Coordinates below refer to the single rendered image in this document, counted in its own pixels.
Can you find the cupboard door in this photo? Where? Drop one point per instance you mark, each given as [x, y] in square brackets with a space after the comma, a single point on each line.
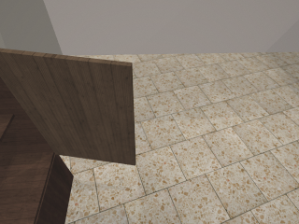
[83, 107]

